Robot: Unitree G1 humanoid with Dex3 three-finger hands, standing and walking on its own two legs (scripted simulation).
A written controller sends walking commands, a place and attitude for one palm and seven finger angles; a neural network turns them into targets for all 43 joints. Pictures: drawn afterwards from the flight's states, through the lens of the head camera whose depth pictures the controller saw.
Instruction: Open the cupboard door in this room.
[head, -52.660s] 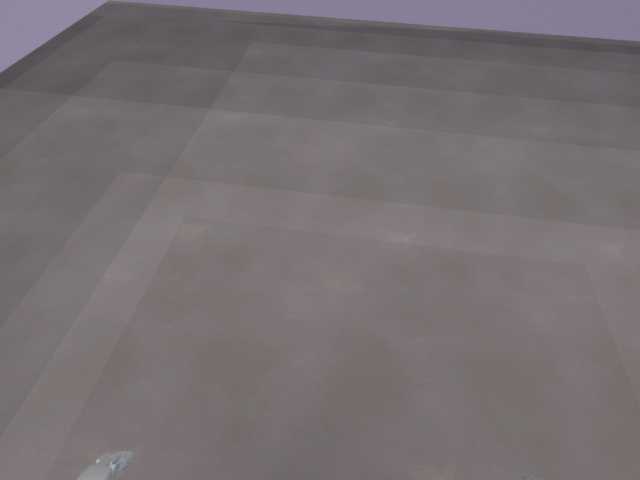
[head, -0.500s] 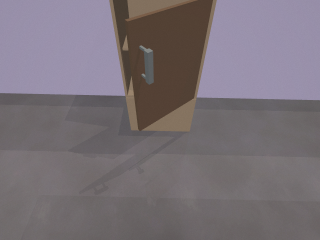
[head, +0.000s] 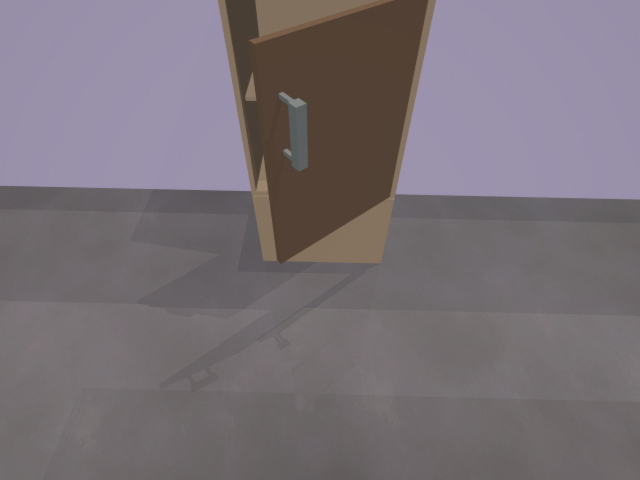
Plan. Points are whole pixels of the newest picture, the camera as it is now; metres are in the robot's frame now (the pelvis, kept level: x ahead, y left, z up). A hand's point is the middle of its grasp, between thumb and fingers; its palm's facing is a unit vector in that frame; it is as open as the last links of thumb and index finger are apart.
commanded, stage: walk to a spot facing it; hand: left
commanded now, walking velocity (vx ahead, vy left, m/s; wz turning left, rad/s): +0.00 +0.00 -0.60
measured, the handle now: (292, 131) +0.71 +0.09 +0.04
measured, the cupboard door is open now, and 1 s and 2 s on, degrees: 40 40 40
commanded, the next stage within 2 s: none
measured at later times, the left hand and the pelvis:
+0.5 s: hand out of the picture +0.09 +0.14 -0.18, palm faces -0.15 -0.95 -0.28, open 7.4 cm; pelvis +0.00 -0.05 -0.02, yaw -13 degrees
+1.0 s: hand (238, 437) +0.21 +0.14 -0.18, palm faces -0.43 -0.87 -0.24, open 7.4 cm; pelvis +0.03 -0.02 -0.01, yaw -30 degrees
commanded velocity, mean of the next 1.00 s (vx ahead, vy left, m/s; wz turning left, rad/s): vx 0.00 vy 0.00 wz -0.60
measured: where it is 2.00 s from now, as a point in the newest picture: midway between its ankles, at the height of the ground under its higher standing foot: outside the picture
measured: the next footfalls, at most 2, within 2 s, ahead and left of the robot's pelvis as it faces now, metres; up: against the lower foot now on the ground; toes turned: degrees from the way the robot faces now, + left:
left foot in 0.84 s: +0.11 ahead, +0.09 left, +0.00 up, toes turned -27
right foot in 1.20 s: -0.01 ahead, -0.16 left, +0.00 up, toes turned -43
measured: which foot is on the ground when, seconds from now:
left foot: down 0.00-0.38, up 0.40-0.82, down 0.84-1.00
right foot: down 0.00-0.84, up 0.86-1.00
